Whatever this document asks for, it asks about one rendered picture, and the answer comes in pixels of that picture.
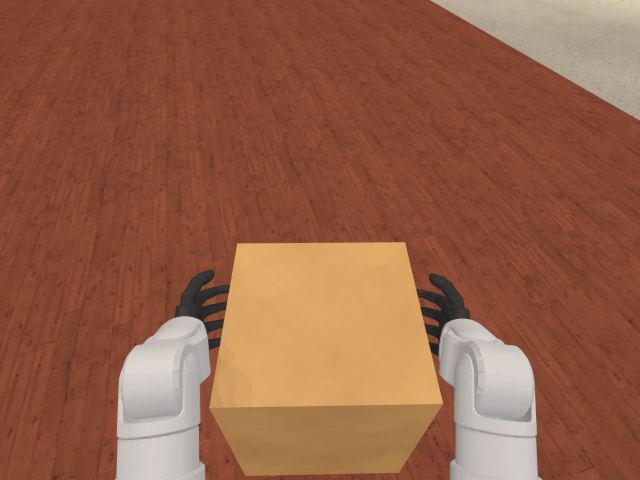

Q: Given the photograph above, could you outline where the robot right hand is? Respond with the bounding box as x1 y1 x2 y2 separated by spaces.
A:
416 273 470 356

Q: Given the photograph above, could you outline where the robot left hand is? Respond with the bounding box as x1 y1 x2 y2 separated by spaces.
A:
175 270 230 350

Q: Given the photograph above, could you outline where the left robot forearm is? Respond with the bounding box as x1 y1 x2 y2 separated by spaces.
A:
115 316 211 480

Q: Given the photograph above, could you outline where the carton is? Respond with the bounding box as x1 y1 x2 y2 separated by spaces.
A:
209 242 443 476

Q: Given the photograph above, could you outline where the right robot forearm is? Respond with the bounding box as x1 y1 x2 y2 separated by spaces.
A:
439 319 542 480

